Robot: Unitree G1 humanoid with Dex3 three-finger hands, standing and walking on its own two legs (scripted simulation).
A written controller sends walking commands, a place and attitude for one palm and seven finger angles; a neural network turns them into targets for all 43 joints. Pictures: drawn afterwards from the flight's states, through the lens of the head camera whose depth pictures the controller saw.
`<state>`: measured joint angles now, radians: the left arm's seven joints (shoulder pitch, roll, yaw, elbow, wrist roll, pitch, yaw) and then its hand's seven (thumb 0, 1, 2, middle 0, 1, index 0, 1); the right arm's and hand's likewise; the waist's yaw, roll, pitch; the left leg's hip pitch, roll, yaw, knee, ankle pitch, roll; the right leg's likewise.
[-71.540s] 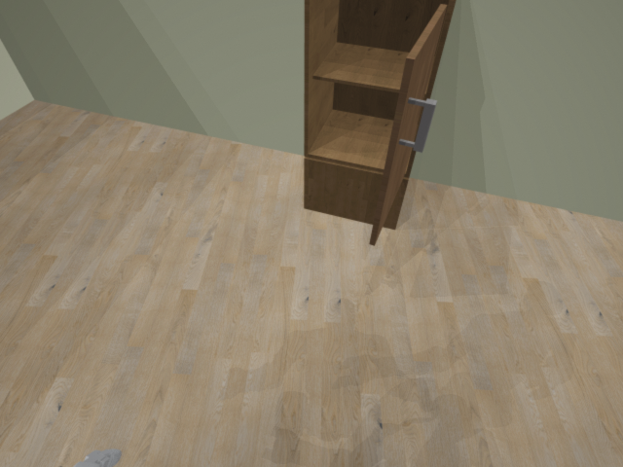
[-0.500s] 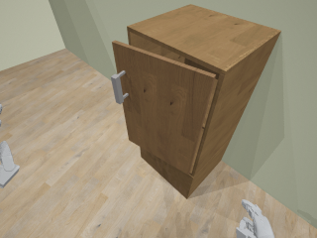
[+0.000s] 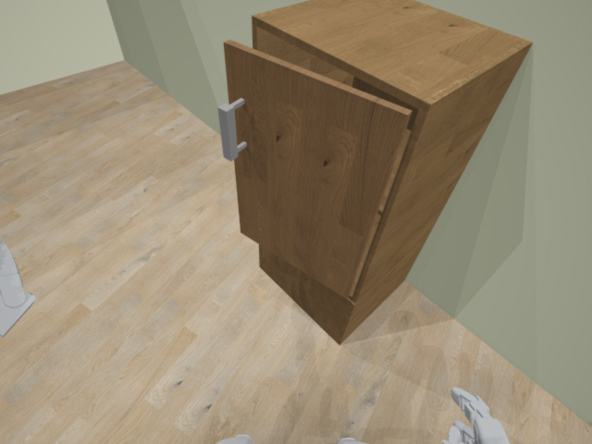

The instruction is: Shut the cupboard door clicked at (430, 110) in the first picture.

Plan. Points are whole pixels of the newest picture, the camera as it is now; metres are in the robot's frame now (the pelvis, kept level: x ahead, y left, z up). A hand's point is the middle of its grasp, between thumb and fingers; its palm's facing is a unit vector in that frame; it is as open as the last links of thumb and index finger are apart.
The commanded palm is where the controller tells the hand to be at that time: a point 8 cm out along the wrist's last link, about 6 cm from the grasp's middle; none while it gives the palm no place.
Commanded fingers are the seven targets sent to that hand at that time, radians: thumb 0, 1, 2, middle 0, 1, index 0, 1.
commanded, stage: step back with the hand held close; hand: left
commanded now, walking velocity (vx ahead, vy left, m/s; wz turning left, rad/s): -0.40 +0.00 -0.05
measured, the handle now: (235, 129) +0.74 +0.16 +0.00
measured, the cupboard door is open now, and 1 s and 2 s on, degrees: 11 11 11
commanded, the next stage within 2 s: stop stepping back and stand still in 0.60 s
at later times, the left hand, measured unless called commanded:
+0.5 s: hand (17, 428) +0.11 +0.20 +0.20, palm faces +0.23 -0.79 -0.57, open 7.4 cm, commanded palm +0.06 +0.25 +0.20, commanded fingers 0.00 0.90 0.90 -0.20 -0.30 -0.20 -0.30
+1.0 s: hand out of the picture -0.07 +0.27 +0.20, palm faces +0.52 -0.80 -0.30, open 7.4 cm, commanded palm -0.14 +0.29 +0.20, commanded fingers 0.00 0.90 0.90 -0.20 -0.30 -0.20 -0.30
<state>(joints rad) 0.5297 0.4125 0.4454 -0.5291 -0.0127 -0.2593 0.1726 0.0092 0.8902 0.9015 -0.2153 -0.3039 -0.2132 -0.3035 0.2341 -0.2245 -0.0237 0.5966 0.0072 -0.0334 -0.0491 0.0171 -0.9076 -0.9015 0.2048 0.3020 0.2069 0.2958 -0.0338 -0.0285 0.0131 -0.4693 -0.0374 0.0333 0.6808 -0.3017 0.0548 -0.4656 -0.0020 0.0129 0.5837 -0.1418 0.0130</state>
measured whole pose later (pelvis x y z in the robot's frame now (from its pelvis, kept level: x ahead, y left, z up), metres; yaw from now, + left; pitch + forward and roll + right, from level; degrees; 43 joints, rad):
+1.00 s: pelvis -0.29 +0.00 +0.01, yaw -3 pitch -1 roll +0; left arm 0.38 0.38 0.43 -0.39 -0.02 -0.17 0.20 0.01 0.89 0.90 -0.21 -0.30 -0.21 -0.30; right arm 0.30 -0.18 0.00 0.68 0.00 -0.10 -0.08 0.02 -0.91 -0.90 0.20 0.30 0.21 0.30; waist -0.02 -0.04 -0.08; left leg -0.25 0.01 -0.01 0.58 -0.32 0.02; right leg -0.46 0.00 -0.04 0.81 -0.38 0.01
